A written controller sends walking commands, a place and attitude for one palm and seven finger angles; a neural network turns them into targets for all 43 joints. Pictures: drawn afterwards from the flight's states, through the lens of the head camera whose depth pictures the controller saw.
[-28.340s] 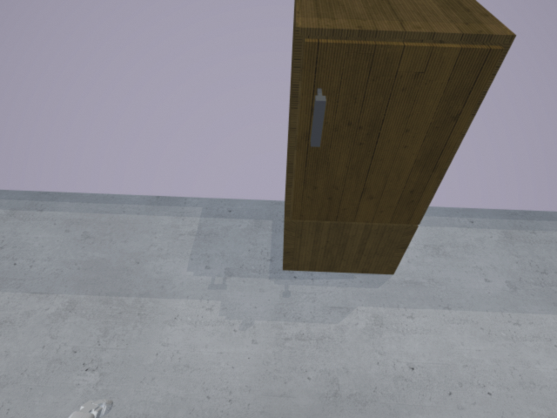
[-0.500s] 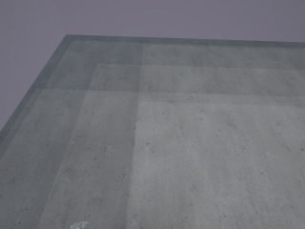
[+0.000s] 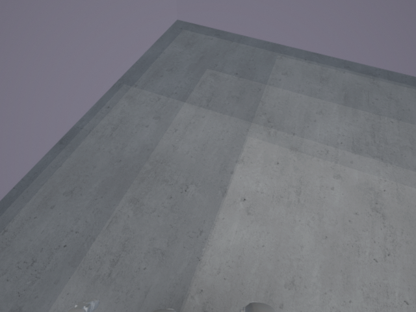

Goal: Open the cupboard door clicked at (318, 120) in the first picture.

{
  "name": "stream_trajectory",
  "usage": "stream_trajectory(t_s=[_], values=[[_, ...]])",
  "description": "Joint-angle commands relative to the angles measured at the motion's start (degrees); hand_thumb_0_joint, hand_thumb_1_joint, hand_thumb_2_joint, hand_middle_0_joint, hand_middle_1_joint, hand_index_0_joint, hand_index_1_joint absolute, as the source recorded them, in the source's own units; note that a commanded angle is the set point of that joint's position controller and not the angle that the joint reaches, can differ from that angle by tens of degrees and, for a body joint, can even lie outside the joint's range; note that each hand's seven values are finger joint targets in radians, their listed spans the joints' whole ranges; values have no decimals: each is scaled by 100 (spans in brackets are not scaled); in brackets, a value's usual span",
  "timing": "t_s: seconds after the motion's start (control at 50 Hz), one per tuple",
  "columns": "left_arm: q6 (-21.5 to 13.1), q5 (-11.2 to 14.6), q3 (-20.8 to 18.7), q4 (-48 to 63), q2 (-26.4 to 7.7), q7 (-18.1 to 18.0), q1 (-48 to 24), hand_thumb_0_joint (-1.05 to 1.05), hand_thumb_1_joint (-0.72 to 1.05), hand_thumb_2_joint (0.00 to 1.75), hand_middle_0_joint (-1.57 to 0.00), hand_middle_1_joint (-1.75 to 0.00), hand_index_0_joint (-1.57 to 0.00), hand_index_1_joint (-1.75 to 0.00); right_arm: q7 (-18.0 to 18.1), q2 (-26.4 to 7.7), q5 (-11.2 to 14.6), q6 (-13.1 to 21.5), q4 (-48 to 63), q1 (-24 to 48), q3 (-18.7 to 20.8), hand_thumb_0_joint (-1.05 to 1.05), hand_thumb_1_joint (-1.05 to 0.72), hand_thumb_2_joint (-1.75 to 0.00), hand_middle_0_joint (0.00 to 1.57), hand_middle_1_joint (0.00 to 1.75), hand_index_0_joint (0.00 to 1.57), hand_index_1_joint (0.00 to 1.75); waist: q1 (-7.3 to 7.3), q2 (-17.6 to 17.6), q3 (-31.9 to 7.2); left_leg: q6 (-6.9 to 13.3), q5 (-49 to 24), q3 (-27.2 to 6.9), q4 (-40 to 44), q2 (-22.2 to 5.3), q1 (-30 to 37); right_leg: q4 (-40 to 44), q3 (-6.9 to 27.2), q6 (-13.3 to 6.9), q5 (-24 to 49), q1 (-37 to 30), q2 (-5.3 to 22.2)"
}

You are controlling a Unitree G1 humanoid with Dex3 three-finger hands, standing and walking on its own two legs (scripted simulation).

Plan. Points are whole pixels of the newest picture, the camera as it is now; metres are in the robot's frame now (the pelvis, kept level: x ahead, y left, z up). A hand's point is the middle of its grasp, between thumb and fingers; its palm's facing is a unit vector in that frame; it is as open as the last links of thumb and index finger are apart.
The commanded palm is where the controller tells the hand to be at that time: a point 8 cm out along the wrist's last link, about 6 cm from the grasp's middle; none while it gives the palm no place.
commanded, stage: turn to face it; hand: left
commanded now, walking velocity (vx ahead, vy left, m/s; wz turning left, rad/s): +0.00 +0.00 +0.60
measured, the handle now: out of the picture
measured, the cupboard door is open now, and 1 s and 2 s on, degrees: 44 44 44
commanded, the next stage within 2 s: none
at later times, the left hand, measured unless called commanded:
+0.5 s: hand out of the picture +0.00 +0.17 -0.19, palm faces +0.35 -0.92 -0.20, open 7.4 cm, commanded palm none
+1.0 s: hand out of the picture +0.02 +0.15 -0.15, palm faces +0.56 -0.78 -0.28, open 7.4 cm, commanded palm none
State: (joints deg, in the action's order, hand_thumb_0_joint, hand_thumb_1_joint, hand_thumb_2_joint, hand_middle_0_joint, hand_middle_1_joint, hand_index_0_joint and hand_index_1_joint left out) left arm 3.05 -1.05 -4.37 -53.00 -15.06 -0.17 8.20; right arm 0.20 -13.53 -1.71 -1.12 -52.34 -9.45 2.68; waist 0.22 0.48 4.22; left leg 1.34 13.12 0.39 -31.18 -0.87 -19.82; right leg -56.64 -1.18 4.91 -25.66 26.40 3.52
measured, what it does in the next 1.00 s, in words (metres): steps on the spot, turning left: right foot, then left foot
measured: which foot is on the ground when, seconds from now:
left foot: down 0.00-0.12, up 0.14-0.44, down 0.46-0.86, up 0.88-1.00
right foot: up 0.00-0.10, down 0.12-0.46, up 0.48-0.84, down 0.86-1.00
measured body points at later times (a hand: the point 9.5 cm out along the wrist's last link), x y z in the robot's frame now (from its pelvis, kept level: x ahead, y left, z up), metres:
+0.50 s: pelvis +0.02 -0.03 -0.01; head +0.07 +0.01 +0.43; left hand -0.02 +0.22 -0.17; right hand +0.23 -0.23 -0.14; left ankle +0.01 +0.07 -0.74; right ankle +0.02 -0.17 -0.72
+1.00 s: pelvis +0.06 -0.08 +0.00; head +0.11 -0.06 +0.45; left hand -0.01 +0.19 -0.12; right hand +0.26 -0.26 -0.15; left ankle -0.02 +0.02 -0.66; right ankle +0.11 -0.18 -0.74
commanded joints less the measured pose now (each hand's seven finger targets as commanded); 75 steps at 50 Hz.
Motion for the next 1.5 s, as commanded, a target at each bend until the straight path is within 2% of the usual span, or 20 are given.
stream_trajectory(t_s=[0.0, 0.06, 0.1, 0.12, 0.22, 0.34, 0.4, 0.46, 0.56, 0.78, 0.8, 0.84, 0.86, 0.94, 1.06, 1.14, 1.18, 1.2, 1.28, 1.48], values=[[-149, 42, -24, 548, -237, -31, 58, 0, 90, 90, -20, -30, -20, -30, 37, -1235, 0, -2, 360, -133, 394, 0, -90, -90, 20, 30, 20, 30, 103, -971, -781, 703, -1121, -1589, 1060, -1234, 597, 1177, -91, -80, 115, -434, -205], [-224, 38, -78, 458, -378, -56, 645, 0, 90, 90, -20, -30, -20, -30, 10, -1181, 58, -61, 515, 251, 424, 0, -90, -90, 20, 30, 20, 30, -190, -818, -809, 429, -642, -1494, 586, -876, -147, 2772, -190, -143, 1042, -1657, -283], [-325, -103, -253, 496, -1276, -145, 912, 0, 90, 90, -20, -30, -20, -30, -53, -498, 135, -78, 757, 366, 325, 0, -90, -90, 20, 30, 20, 30, -397, 1859, -630, -392, 1773, -46, -1676, 499, -1704, 4413, 2284, -979, 983, -2377, 2050], [-325, -50, -197, 558, -1300, -165, 817, 0, 90, 90, -20, -30, -20, -30, -82, -760, 90, -89, 769, 473, 361, 0, -90, -90, 20, 30, 20, 30, -392, 1675, -575, -331, 2274, -263, -3042, 217, -1543, 4386, 2392, -1395, 1475, -1679, 2535], [-369, -11, -12, 660, -594, -172, 326, 0, 90, 90, -20, -30, -20, -30, -163, -514, 89, -196, 528, 335, 281, 0, -90, -90, 20, 30, 20, 30, -4, 1387, -522, -565, 1302, 75, -3420, -95, -1481, 3528, 213, -1128, 4072, -2110, 1420], [-371, -62, -131, 421, -920, -161, 952, 0, 90, 90, -20, -30, -20, -30, -203, -247, 139, -110, 632, 817, 128, 0, -90, -90, 20, 30, 20, 30, -348, 1205, -730, -489, 1241, 665, -1084, 74, -694, 2870, -162, -1074, 5306, -2793, 1606], [-362, 6, -184, 484, -979, -121, 691, 0, 90, 90, -20, -30, -20, -30, -171, -457, 111, -60, 527, 281, 167, 0, -90, -90, 20, 30, 20, 30, -1, 1018, -896, -343, 159, 716, 136, 159, 441, 2172, -558, -742, 4878, -2233, 1518], [-246, 57, 0, 952, -356, -86, 86, 0, 90, 90, -20, -30, -20, -30, -52, -1727, 61, -28, 281, -952, 499, 0, -90, -90, 20, 30, 20, 30, 667, -1685, -1364, 1283, -4451, -2543, 777, -2458, 2430, -821, -370, 58, -1370, 848, 258], [-92, -7, -89, 649, -442, -37, 74, 0, 90, 90, -20, -30, -20, -30, 75, -1158, 53, 27, 490, 47, 316, 0, -90, -90, 20, 30, 20, 30, 103, -1041, -638, 704, -1578, -1438, 1192, -1338, 914, -1118, 215, 21, 249, 617, 280], [-188, 44, -74, 686, -373, -48, 372, 0, 90, 90, -20, -30, -20, -30, 2, -1196, 38, -70, 526, 158, 443, 0, -90, -90, 20, 30, 20, 30, -97, -988, -740, 554, -633, -1928, 835, -846, 13, 2335, -99, -133, 723, -1392, -374], [-235, 45, -118, 630, -518, -73, 640, 0, 90, 90, -20, -30, -20, -30, -7, -1090, 79, -75, 571, 256, 430, 0, -90, -90, 20, 30, 20, 30, -255, -719, -819, 347, -351, -1785, 503, -610, -399, 3162, 26, -177, 1092, -2041, -204], [-314, -85, -266, 684, -1363, -154, 810, 0, 90, 90, -20, -30, -20, -30, -62, -517, 134, -62, 788, 312, 356, 0, -90, -90, 20, 30, 20, 30, -459, 1807, -784, -396, 2018, -195, -2027, 588, -1707, 4448, 2453, -1147, 935, -2480, 2291], [-297, -28, -191, 729, -1274, -178, 620, 0, 90, 90, -20, -30, -20, -30, -86, -732, 80, -91, 752, 290, 378, 0, -90, -90, 20, 30, 20, 30, -311, 1416, -611, -317, 2145, -409, -3160, 208, -1547, 4344, 2193, -1429, 1249, -1772, 2488], [-337, 10, -13, 827, -599, -186, 73, 0, 90, 90, -20, -30, -20, -30, -160, -546, 92, -182, 449, 42, 320, 0, -90, -90, 20, 30, 20, 30, 62, 1465, -565, -549, 1269, -33, -3523, -87, -1522, 3574, 289, -1167, 3870, -2145, 1422], [-349, -48, -129, 565, -944, -160, 747, 0, 90, 90, -20, -30, -20, -30, -212, -269, 132, -128, 566, 625, 161, 0, -90, -90, 20, 30, 20, 30, -290, 1042, -546, -508, 1243, 585, -1318, 59, -755, 3031, -91, -1111, 4825, -2539, 1602], [-314, 10, -158, 574, -987, -97, 528, 0, 90, 90, -20, -30, -20, -30, -190, -524, 109, -81, 478, 79, 212, 0, -90, -90, 20, 30, 20, 30, 70, 881, -729, -333, 27, 589, 143, 137, 667, 2179, -509, -672, 3979, -1757, 1487], [-254, 84, -33, 914, -372, -44, 303, 0, 90, 90, -20, -30, -20, -30, -107, -1577, 28, 6, 341, -863, 491, 0, -90, -90, 20, 30, 20, 30, 594, -1833, -1199, 884, -3237, -2499, 853, -2126, 2294, -204, -879, 99, -946, 619, 338], [-169, 32, -3, 1030, -472, -87, -98, 0, 90, 90, -20, -30, -20, -30, -42, -1747, 51, -44, 190, -1151, 513, 0, -90, -90, 20, 30, 20, 30, 696, -1407, -1240, 1358, -3514, -2723, 856, -2418, 2090, -938, -82, -10, -1405, 823, 251], [-100, -5, -77, 754, -470, -40, -44, 0, 90, 90, -20, -30, -20, -30, 70, -1199, 28, 5, 520, -31, 346, 0, -90, -90, 20, 30, 20, 30, 186, -1056, -613, 830, -801, -1853, 1259, -1403, 695, -993, 261, -54, -19, 554, 273], [-153, 35, -54, 743, -349, -46, 224, 0, 90, 90, -20, -30, -20, -30, 16, -1225, 12, -68, 534, 64, 439, 0, -90, -90, 20, 30, 20, 30, 57, -972, -847, 700, -607, -2189, 1055, -934, 417, 1680, -10, -155, 226, -867, -348]])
